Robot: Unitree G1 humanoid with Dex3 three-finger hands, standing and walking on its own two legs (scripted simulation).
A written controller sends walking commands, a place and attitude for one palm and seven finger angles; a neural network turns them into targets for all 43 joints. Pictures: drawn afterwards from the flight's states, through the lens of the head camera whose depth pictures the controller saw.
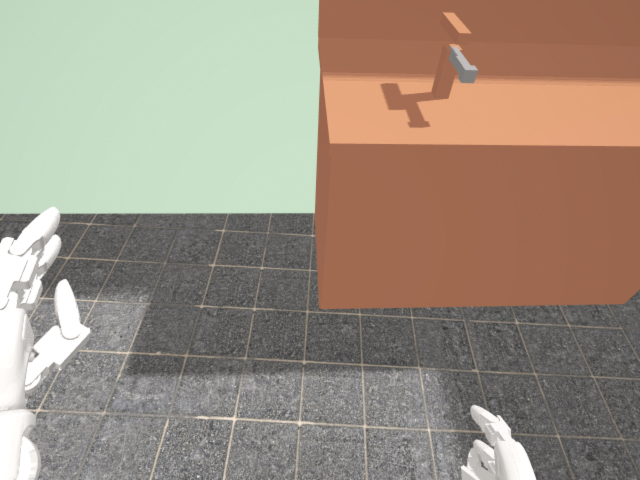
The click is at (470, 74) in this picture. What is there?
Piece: tap's lever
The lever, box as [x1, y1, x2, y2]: [458, 65, 477, 82]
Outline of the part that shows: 462,65 458,78 461,82 473,82 477,69 474,66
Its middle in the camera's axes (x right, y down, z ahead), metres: +0.32 -0.35 +0.83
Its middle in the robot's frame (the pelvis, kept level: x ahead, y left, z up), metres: +0.89 -0.26 +0.13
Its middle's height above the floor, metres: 0.91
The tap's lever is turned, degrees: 0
